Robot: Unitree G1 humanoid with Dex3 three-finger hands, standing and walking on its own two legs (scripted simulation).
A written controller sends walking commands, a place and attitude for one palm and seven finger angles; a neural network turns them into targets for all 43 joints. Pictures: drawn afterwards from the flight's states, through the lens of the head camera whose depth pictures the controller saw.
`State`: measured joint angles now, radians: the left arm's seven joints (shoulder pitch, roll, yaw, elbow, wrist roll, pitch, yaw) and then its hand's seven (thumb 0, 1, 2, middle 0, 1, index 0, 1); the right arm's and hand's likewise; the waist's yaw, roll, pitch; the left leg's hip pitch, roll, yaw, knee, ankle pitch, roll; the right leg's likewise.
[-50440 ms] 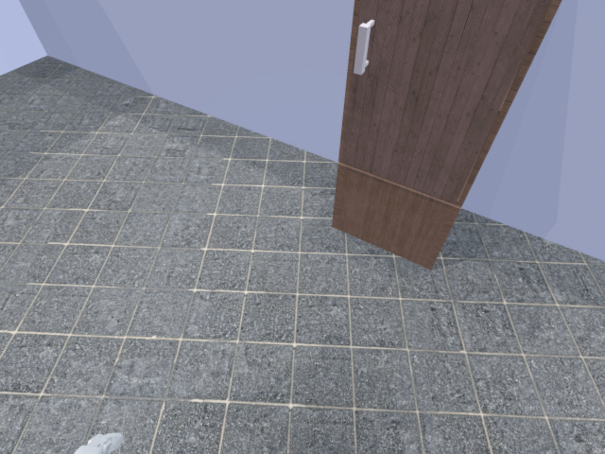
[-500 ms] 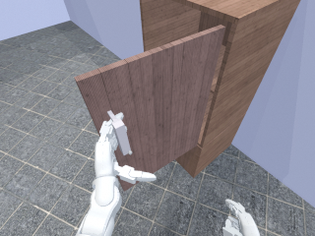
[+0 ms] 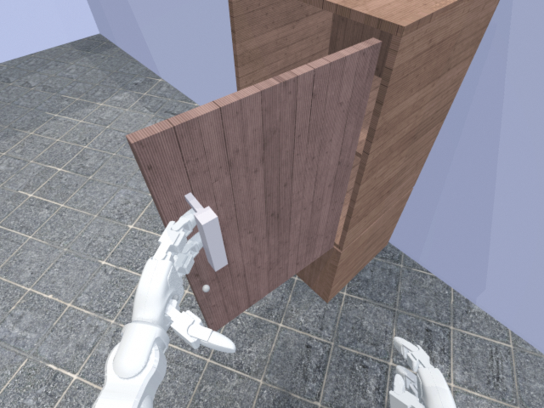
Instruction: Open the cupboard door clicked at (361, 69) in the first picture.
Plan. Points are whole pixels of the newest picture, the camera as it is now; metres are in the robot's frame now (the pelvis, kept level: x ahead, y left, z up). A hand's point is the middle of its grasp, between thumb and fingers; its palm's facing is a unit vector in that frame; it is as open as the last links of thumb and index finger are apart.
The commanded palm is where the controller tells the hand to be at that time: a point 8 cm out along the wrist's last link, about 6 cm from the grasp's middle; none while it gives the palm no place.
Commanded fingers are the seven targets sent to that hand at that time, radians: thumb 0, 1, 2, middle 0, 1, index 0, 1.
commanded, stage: slide the hand sideways off the handle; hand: left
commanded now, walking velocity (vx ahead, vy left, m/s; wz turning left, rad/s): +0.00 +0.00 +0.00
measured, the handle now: (205, 232) +0.35 +0.13 +0.08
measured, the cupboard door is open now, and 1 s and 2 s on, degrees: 85 85 85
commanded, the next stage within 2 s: draw the hand back to the body in 0.62 s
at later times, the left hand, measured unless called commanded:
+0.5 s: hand (169, 317) +0.22 +0.15 +0.07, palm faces -0.01 -1.00 -0.07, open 16.3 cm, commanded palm +0.19 +0.21 +0.07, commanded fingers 0.00 -0.50 0.30 -0.15 -0.30 -0.15 -0.30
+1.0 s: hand (134, 322) +0.20 +0.18 +0.10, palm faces +0.00 -1.00 -0.08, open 16.3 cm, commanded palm +0.17 +0.24 +0.10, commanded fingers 0.00 -0.50 0.30 -0.15 -0.30 -0.15 -0.30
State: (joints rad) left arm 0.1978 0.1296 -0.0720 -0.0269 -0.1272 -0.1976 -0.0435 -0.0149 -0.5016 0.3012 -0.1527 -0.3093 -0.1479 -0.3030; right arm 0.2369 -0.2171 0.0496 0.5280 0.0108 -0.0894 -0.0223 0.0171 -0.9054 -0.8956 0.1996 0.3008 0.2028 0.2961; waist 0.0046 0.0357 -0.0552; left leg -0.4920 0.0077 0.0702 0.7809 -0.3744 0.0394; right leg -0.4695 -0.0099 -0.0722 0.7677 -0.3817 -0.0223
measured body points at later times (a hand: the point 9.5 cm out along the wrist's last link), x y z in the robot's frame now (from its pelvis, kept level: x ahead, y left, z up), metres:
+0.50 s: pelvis +0.01 -0.02 -0.01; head +0.05 -0.04 +0.44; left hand +0.21 +0.20 +0.08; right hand +0.20 -0.24 -0.09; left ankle +0.02 +0.09 -0.71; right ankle +0.01 -0.11 -0.71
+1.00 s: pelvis +0.01 -0.02 -0.01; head +0.02 -0.03 +0.44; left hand +0.20 +0.23 +0.10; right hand +0.20 -0.24 -0.08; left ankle +0.02 +0.09 -0.71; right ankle +0.01 -0.11 -0.71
